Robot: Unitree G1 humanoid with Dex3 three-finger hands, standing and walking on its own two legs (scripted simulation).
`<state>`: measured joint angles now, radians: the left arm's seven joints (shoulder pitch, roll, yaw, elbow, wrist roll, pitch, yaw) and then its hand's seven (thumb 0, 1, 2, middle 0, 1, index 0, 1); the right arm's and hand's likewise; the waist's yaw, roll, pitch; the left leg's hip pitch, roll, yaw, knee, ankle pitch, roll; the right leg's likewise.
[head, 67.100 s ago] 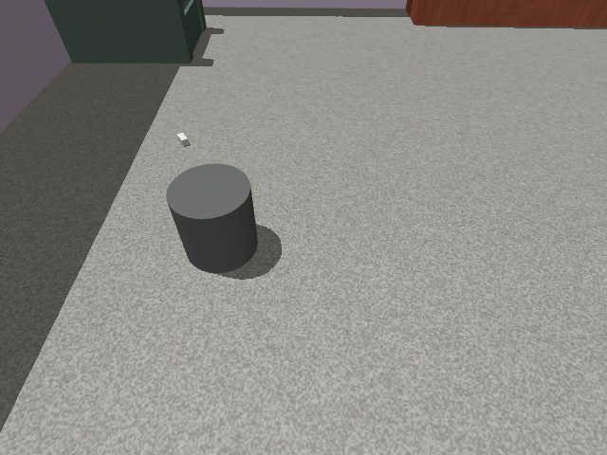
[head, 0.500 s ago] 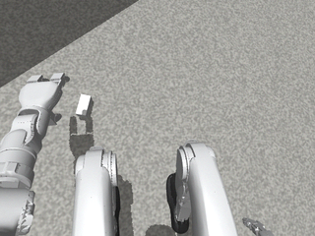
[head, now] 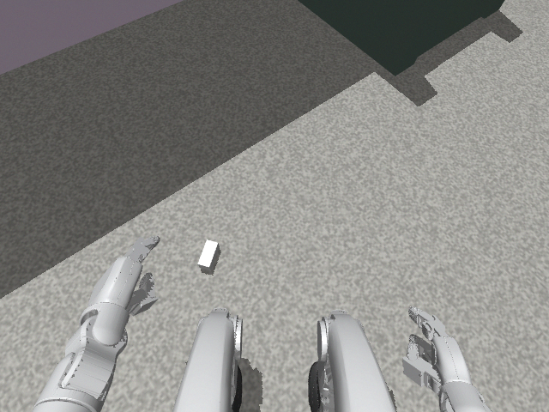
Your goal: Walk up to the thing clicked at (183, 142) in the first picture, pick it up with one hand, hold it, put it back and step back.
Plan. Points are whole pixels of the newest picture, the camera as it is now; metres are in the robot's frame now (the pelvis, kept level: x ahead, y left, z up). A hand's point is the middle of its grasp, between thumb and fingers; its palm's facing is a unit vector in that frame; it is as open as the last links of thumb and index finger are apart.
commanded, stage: home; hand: left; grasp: from above
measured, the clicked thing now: (208, 255) +0.50 +0.20 -0.53
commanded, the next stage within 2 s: none
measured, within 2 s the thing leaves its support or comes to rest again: neither
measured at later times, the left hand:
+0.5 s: hand (100, 311) +0.24 +0.18 +0.11, palm faces +0.09 -0.97 -0.22, open 7.7 cm
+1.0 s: hand (86, 317) +0.23 +0.19 +0.12, palm faces +0.09 -0.97 -0.20, open 8.5 cm
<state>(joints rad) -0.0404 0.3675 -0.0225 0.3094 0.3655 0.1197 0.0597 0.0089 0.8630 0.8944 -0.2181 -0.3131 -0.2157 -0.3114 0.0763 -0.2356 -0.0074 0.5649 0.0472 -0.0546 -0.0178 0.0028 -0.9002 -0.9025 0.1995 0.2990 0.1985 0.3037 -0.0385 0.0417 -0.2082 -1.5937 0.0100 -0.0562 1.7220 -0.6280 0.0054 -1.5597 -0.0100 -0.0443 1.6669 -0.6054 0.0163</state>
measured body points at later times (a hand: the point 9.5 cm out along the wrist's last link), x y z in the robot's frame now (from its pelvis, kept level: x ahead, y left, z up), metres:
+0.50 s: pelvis +0.07 +0.00 +0.16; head +0.11 +0.01 +0.61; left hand +0.23 +0.24 +0.12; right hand +0.22 -0.25 +0.09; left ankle +0.07 +0.11 -0.51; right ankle +0.08 -0.13 -0.51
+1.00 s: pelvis +0.08 +0.00 +0.17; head +0.10 +0.01 +0.62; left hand +0.23 +0.24 +0.14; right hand +0.25 -0.23 +0.11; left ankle +0.07 +0.11 -0.51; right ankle +0.08 -0.13 -0.51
